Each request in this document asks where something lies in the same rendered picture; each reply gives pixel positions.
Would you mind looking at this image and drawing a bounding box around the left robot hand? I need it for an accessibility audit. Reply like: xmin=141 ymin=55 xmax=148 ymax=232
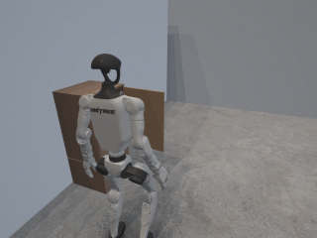
xmin=83 ymin=157 xmax=97 ymax=178

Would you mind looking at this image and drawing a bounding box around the robot right upper arm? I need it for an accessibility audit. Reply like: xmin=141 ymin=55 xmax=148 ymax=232
xmin=123 ymin=96 xmax=147 ymax=150

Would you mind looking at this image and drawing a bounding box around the robot left forearm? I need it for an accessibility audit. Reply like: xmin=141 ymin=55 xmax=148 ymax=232
xmin=75 ymin=136 xmax=93 ymax=162

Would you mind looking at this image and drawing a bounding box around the cupboard door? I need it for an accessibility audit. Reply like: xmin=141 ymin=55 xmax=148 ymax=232
xmin=124 ymin=86 xmax=164 ymax=152

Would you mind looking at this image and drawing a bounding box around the robot right forearm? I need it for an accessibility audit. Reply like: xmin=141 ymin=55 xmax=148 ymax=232
xmin=139 ymin=136 xmax=162 ymax=175

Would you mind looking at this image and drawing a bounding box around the robot left upper arm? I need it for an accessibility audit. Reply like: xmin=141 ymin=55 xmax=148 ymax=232
xmin=75 ymin=94 xmax=95 ymax=140

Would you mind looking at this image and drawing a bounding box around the right robot thigh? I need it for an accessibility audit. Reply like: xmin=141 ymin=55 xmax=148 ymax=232
xmin=125 ymin=162 xmax=157 ymax=204

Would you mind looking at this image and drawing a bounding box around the robot right shin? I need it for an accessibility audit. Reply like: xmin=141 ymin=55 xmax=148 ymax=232
xmin=139 ymin=191 xmax=158 ymax=238

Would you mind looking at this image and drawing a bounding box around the right robot hand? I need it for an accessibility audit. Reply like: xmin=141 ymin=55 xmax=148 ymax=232
xmin=152 ymin=167 xmax=169 ymax=190

